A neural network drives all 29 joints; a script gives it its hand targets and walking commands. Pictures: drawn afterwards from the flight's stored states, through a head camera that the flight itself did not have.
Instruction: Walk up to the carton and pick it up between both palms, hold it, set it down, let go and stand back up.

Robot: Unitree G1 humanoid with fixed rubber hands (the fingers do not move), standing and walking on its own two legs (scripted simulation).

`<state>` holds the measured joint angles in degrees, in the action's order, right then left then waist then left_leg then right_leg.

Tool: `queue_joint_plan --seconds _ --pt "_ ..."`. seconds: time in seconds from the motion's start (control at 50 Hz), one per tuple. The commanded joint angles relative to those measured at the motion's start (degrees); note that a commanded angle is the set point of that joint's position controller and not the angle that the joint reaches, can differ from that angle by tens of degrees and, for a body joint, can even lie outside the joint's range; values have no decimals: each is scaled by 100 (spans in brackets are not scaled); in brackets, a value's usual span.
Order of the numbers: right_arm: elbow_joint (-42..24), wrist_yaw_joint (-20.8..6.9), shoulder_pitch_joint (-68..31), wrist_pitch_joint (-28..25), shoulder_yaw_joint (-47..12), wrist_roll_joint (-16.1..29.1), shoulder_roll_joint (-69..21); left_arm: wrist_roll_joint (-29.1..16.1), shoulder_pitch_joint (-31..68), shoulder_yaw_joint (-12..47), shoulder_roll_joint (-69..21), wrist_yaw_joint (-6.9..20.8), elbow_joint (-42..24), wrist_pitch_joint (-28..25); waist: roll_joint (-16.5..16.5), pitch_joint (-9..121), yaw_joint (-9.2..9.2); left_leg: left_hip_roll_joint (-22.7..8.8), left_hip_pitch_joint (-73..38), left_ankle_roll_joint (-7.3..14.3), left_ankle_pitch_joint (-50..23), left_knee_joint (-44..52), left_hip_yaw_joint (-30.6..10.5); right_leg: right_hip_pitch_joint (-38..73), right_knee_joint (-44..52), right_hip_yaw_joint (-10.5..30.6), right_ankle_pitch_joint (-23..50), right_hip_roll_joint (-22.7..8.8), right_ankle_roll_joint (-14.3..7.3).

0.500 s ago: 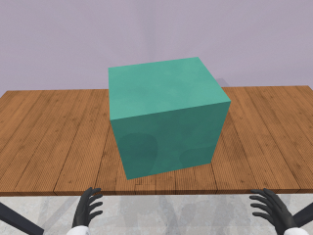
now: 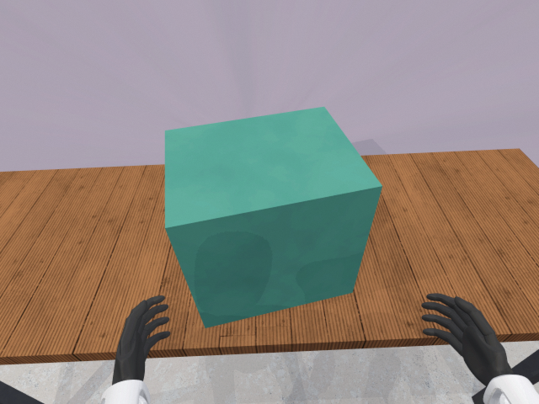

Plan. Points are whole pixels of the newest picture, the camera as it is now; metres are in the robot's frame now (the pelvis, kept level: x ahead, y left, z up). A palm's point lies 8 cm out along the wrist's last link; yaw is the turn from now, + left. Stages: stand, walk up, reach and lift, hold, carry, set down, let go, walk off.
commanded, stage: reach and lift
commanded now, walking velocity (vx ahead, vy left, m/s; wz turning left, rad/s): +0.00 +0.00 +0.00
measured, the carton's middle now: (265, 217) +0.43 +0.04 +0.05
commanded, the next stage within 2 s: none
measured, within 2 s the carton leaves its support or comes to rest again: neither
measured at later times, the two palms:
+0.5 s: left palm (124, 310) +0.24 +0.22 +0.08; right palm (484, 293) +0.26 -0.26 +0.07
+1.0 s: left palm (110, 248) +0.30 +0.24 +0.14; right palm (466, 209) +0.35 -0.25 +0.14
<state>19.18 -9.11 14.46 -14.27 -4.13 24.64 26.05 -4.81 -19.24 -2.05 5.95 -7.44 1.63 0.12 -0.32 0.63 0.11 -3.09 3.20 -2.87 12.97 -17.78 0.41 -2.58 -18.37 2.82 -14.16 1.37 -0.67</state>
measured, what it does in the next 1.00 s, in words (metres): stands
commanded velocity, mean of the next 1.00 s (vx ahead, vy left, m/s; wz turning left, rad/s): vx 0.00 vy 0.00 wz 0.00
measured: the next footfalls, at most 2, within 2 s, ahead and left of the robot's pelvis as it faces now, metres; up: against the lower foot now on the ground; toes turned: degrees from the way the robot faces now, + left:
none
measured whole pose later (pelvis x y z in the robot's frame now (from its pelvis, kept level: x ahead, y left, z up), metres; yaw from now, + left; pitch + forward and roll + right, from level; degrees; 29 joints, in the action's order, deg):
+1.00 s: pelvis -0.04 +0.00 +0.00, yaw +0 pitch +6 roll +0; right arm 29.5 -8.0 -32.3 17.3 -1.3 29.3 34.8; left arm -12.5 22.7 -10.4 15.1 -7.7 -0.3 38.9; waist -0.3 2.6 2.7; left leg -3.4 16.1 -2.8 9.2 -19.7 0.4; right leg -15.5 -20.0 3.0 -10.1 1.8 -0.4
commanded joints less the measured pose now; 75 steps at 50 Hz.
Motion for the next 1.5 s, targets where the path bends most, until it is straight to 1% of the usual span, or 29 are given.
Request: queue_joint_plan --seconds 0.0,0.08,0.12,0.16,0.3,0.36,0.4,0.48,0.5,0.56,0.58,0.64,0.66,0.72,0.8,0.86,0.9,0.92,0.94,0.96,0.98,1.02,1.06,1.18,1.24,1.28,1.32,1.4,1.48 --pt "-1345 107 -1263 -3 718 114 1466 -19 1145 -527 632 -7 -1334 21 657 676 110 564 -597 48 -2309 6 277 -255 110 -24 3657 226 92" --pt "-1359 108 -1758 367 842 144 1506 -66 1717 -560 662 -60 -1480 400 388 702 179 519 -694 37 -1961 87 302 -592 212 -19 2873 214 -20" --pt "-1396 84 -2142 535 976 129 1548 -116 2227 -606 784 -82 -1615 581 222 941 157 504 -731 46 -1743 106 329 -744 253 9 2498 185 -65" --pt "-1329 65 -2462 742 1000 107 1588 -177 2434 -609 799 -84 -1478 798 336 930 181 464 -692 108 -1431 161 331 -841 313 12 2138 160 -53" --pt "-1144 -57 -3780 1358 1202 23 1749 -472 3694 -710 1086 -101 -1307 1428 395 1435 291 418 -387 212 -659 216 371 -1151 334 0 1073 141 -67" --pt "-904 -118 -4230 1585 1199 9 1771 -538 4097 -740 1142 -125 -1146 1681 447 1625 360 380 -262 255 -569 203 357 -1189 308 -17 848 163 -82" --pt "-805 -142 -4656 1714 1238 -31 1852 -580 4491 -802 1229 -151 -1122 1852 488 1830 343 384 -179 259 -488 178 355 -1185 280 -8 818 159 -55" --pt "-759 -105 -5103 1946 1234 16 1987 -659 4853 -897 1377 -167 -1207 2213 567 2219 334 397 -169 264 -780 63 354 -900 157 -30 1249 204 6" --pt "-700 -77 -5156 1991 1189 19 2032 -648 4799 -956 1382 -150 -1230 2304 667 2293 346 402 -200 266 -943 42 365 -792 106 -49 1494 234 51" --pt "-623 37 -5353 2119 1112 107 2089 -615 4915 -1071 1473 -52 -1270 2560 646 2499 313 455 -206 220 -1371 -59 364 -490 0 -54 2229 264 133" --pt "-770 77 -5530 2131 1170 124 2176 -639 5069 -1106 1556 -30 -1469 2618 610 2710 301 470 -199 200 -1513 -92 370 -359 -52 -66 2426 274 161" --pt "-648 107 -5679 2238 1155 194 2232 -608 5133 -1102 1571 -35 -1543 2803 430 2708 296 457 -285 122 -1699 -143 316 -404 -65 -144 2391 326 125" --pt "-770 117 -5981 2277 1238 175 2321 -663 5406 -1103 1638 -33 -1585 2866 455 2812 256 461 -279 114 -1640 -157 320 -491 -62 -162 2305 329 146" --pt "-586 77 -6268 2441 1236 233 2374 -753 5759 -1009 1657 -83 -1680 3034 276 2869 252 412 -323 66 -1670 -194 267 -707 -40 -213 2062 333 81" --pt "-378 64 -6708 2651 1174 312 2459 -790 6106 -1081 1784 -93 -1473 3297 342 2887 259 405 -223 86 -1676 -231 232 -709 -45 -202 2156 313 102" --pt "-222 94 -6732 2759 1036 458 2494 -769 6079 -1099 1823 -53 -1530 3497 306 2948 225 409 -267 36 -2219 -351 201 -412 -133 -222 2925 343 148" --pt "-94 133 -7071 2824 988 545 2596 -734 6442 -1199 1960 -27 -1489 3579 264 3055 237 415 -241 6 -2350 -396 183 -330 -194 -218 3148 339 190" --pt "84 140 -6987 2863 906 583 2611 -682 6316 -1244 1964 -10 -1367 3624 330 2997 213 407 -274 19 -2419 -401 162 -255 -181 -214 3232 347 206" --pt "96 152 -7242 2890 887 612 2614 -673 6565 -1252 2024 3 -1364 3657 247 3049 214 426 -181 20 -2356 -389 170 -263 -191 -200 3220 317 214" --pt "163 167 -7280 2927 832 636 2594 -664 6538 -1286 2054 13 -1271 3696 316 3005 224 425 -126 47 -2343 -377 169 -189 -208 -189 3326 308 236" --pt "98 202 -7390 2937 817 626 2584 -681 6599 -1302 2099 50 -1131 3720 411 3062 203 444 -54 77 -2279 -377 173 -115 -232 -168 3477 291 284" --pt "0 232 -7625 2937 820 688 2623 -728 6880 -1334 2210 51 -1266 3710 312 3406 243 457 -17 56 -2441 -420 176 68 -335 -171 3768 283 310" --pt "-9 289 -7758 2956 785 704 2652 -734 6989 -1382 2324 87 -1190 3723 380 3492 219 482 16 56 -2573 -463 179 201 -386 -159 4125 272 372" --pt "244 319 -8213 3082 759 809 2774 -833 7553 -1284 2477 90 -1073 3847 79 3741 204 421 -116 -36 -2833 -563 122 4 -362 -246 3989 313 284" --pt "273 316 -8587 3122 785 809 2850 -947 7823 -1226 2563 49 -865 3895 145 3933 229 388 -131 -41 -2841 -626 107 -127 -351 -292 3852 332 271" --pt "114 343 -8748 3119 828 799 2877 -1043 8010 -1234 2683 31 -928 3890 250 4137 236 384 -149 -35 -3008 -709 114 -99 -411 -318 4042 364 305" --pt "375 373 -8990 3184 820 791 2915 -1026 8294 -1250 2753 48 -784 3957 181 4146 234 369 -126 -50 -3102 -732 107 -94 -448 -326 4238 348 319" --pt "555 382 -9428 3255 673 783 2884 -1100 8610 -1268 2908 45 -183 3953 427 4241 322 380 190 41 -2781 -654 140 19 -469 -293 4062 305 366" --pt "1083 357 -9799 3331 554 824 2852 -1156 9087 -1134 2980 19 345 3874 414 4389 340 355 349 39 -2620 -619 120 29 -495 -299 3869 306 348"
